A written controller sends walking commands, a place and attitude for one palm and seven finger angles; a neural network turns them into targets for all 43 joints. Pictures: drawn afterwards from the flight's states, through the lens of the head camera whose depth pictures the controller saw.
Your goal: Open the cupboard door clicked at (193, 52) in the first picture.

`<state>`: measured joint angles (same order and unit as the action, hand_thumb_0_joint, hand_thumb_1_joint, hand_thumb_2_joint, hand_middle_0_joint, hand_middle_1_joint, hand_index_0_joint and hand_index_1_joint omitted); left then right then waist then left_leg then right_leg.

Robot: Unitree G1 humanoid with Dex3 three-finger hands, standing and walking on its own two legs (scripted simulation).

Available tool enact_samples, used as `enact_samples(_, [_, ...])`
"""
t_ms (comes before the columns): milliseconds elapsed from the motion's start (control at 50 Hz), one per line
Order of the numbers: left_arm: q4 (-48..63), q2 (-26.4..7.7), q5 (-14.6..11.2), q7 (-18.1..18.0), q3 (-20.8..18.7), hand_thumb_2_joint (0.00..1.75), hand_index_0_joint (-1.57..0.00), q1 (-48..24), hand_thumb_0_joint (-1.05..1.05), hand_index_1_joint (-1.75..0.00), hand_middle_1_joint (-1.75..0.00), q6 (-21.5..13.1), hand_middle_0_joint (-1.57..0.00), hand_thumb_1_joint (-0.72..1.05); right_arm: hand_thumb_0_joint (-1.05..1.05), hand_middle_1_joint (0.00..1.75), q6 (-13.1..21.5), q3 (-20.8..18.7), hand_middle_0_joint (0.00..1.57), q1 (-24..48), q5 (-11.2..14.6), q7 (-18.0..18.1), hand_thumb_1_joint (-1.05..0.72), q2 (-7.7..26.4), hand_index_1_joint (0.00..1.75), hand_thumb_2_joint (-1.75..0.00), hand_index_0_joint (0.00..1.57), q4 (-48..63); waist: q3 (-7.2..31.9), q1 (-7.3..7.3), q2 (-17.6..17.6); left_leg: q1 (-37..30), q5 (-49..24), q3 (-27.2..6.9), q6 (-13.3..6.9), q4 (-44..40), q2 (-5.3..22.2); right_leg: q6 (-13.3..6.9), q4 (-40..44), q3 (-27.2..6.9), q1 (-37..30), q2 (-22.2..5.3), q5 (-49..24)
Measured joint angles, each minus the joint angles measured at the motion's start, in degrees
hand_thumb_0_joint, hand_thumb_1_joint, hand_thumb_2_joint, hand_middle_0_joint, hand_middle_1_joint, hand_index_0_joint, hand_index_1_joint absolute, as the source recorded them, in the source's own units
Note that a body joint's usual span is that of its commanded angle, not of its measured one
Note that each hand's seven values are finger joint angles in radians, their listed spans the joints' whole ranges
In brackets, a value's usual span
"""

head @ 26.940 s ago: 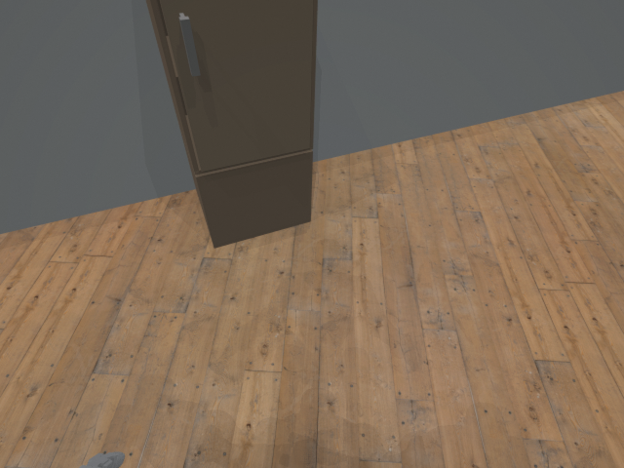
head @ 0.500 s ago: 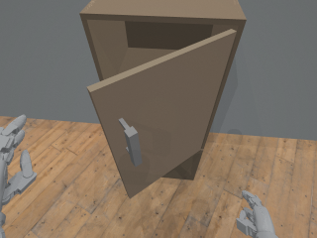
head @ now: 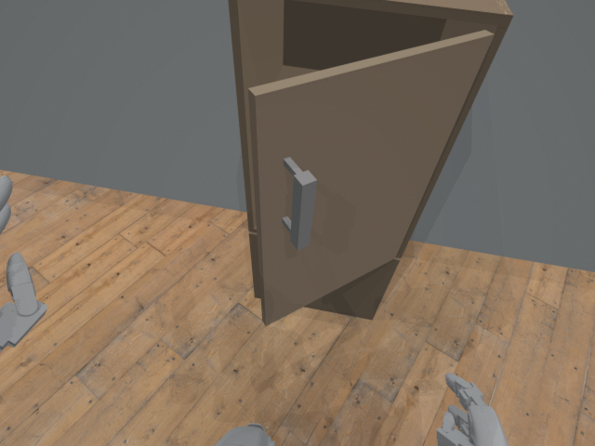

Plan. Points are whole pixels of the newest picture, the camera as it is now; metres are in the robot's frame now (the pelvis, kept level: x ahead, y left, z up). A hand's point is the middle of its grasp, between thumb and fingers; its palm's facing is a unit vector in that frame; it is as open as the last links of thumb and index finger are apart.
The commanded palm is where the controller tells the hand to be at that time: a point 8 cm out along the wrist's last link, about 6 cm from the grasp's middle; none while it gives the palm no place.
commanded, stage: step back with the hand held close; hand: left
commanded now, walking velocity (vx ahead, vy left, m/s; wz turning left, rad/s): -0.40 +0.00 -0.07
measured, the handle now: (295, 204) +0.42 +0.05 +0.09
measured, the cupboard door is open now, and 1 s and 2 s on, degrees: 41 41 41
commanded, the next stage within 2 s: stop stepping back and stand still in 0.24 s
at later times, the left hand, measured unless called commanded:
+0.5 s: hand (23, 410) +0.11 +0.22 +0.18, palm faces +0.24 -0.84 -0.48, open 7.4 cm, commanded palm +0.06 +0.28 +0.19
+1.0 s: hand out of the picture +0.05 +0.24 +0.19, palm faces +0.41 -0.80 -0.44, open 7.4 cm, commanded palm +0.00 +0.28 +0.19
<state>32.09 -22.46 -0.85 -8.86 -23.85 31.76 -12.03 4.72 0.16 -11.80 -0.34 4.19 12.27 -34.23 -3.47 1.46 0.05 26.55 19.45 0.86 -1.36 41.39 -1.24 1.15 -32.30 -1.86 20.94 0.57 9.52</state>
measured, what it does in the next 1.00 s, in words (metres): walks backwards: right foot, then left foot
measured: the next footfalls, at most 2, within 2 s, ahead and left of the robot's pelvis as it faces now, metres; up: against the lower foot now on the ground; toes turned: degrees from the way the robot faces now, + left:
right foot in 0.42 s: -0.12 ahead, -0.10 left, +0.00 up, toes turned -7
left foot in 0.56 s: -0.01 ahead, +0.08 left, +0.00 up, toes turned -6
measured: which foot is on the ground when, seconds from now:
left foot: down 0.00-0.42, up 0.44-0.54, down 0.56-0.76, up 0.78-1.00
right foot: down 0.00-0.06, up 0.08-0.40, down 0.42-1.00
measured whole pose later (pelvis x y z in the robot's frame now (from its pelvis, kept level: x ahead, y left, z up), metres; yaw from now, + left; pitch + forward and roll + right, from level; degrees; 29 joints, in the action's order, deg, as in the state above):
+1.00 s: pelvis -0.17 -0.01 +0.02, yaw -5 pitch +1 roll +2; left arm 24.1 -22.7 -0.9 -8.8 -23.4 29.8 -12.4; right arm 7.8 -0.4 -17.5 -1.0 6.1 13.8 -39.3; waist 4.2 0.8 -2.4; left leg 17.1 19.4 2.4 -2.0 35.4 2.3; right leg -2.6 -28.1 3.1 15.0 -0.6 14.0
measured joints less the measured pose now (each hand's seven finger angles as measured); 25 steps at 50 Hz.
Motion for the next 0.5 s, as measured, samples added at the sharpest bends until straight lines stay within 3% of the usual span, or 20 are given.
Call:
enact_samples(40, [0.8,0.0,-0.1,-0.3,0.5,0.9,-0.21,-0.4,0.01,-0.3,-0.3,0.0,-0.21,0.89,0.01,0.3,-0.2,-0.1,0.2,0.0,-0.1,0.0,-0.9,0.2,0.3,-0.89,0.2,-0.8,0.8,-0.05,-0.7,-1.8,0.4,-0.4,-0.2,-0.7,0.2,0.8,-1.3,-0.4,1.4,-0.2,0.2])
enact_samples(80, [0.6,-0.3,0.0,-0.3,0.6,0.9,-0.21,-2.8,0.01,-0.3,-0.3,-0.1,-0.21,0.89,0.01,0.3,0.1,-0.1,0.2,0.3,-0.2,0.7,-0.9,0.3,0.3,-0.89,0.2,-0.7,0.0,-0.35,-1.1,-1.6,-7.6,0.0,-1.4,-2.8,0.1,0.7,-4.7,-0.4,3.2,-0.3,4.2])
enact_samples(160, [-1.8,-1.4,0.4,-0.7,-1.5,0.9,-0.21,-6.6,0.01,-0.3,-0.3,-0.3,-0.21,0.89,0.01,0.3,1.9,-0.6,0.2,1.6,-0.7,0.6,-0.9,-1.4,0.3,-0.89,0.2,-1.6,-1.4,-1.15,-0.1,-1.5,-10.8,-0.7,-2.7,-5.6,1.3,-0.1,-26.3,-1.7,6.8,3.5,14.3])
enact_samples(220, [-0.6,-2.5,-0.5,-1.2,-3.1,0.9,-0.21,-5.0,0.01,-0.3,-0.3,0.4,-0.21,0.89,0.01,0.3,2.7,-0.1,0.2,1.3,-0.4,-0.5,-0.9,-3.2,0.3,-0.89,0.2,-1.6,0.3,-1.28,-0.3,-1.6,-14.2,-0.5,-2.2,-10.6,2.9,-0.1,-30.3,-0.4,4.1,4.1,16.5])
enact_samples(320, [2.4,-1.6,-1.7,-1.0,-1.0,0.9,-0.21,-2.5,0.01,-0.3,-0.3,1.5,-0.21,0.89,0.01,0.3,3.3,0.9,0.2,1.2,-0.5,-1.6,-0.9,-4.1,0.3,-0.89,0.2,-1.4,3.3,-0.85,-0.4,-1.3,-20.9,0.8,-1.2,-20.0,4.9,-1.2,-16.3,3.1,-6.2,3.0,20.5])
enact_samples(400, [2.4,-3.3,-2.7,0.2,-0.1,0.9,-0.21,-2.2,0.01,-0.3,-0.3,1.3,-0.21,0.89,0.01,0.3,3.2,1.4,0.2,2.6,-0.6,-1.9,-0.9,-3.9,0.3,-0.89,0.21,-0.3,4.1,-0.83,-1.5,1.4,-24.5,2.3,0.3,-23.5,4.3,-3.6,4.2,5.1,-15.4,2.2,17.3])
enact_samples(420, [2.8,-4.4,-2.9,0.4,-1.0,0.9,-0.21,-1.5,0.01,-0.3,-0.3,1.0,-0.21,0.89,0.01,0.3,3.0,1.6,0.21,3.4,-0.4,-1.9,-0.9,-3.8,0.3,-0.89,0.21,0.2,3.8,-0.38,-3.0,3.5,-22.0,3.4,1.0,-20.6,3.4,-4.5,8.6,4.4,-16.5,0.7,14.6])
enact_samples(460, [2.5,-3.8,-3.2,1.6,-0.1,0.9,-0.21,-0.4,0.01,-0.3,-0.3,0.6,-0.21,0.89,0.01,0.3,2.1,1.5,0.21,4.4,-0.3,-1.5,-0.9,-2.3,0.3,-0.89,0.21,-1.0,2.4,-0.3,-0.7,6.8,-11.5,1.2,2.0,-8.0,3.6,-3.6,7.1,4.2,-15.9,1.9,13.4])
enact_samples(500, [3.0,-4.8,-3.3,2.4,0.1,0.9,-0.21,1.9,0.01,-0.3,-0.3,0.9,-0.21,0.89,0.01,0.3,1.4,1.5,0.2,2.4,0.0,-1.0,-0.9,-1.8,0.3,-0.89,0.2,-2.5,3.7,-0.02,-1.3,6.7,-5.8,0.5,2.2,2.3,1.8,-2.5,6.1,3.4,-15.9,1.4,13.8])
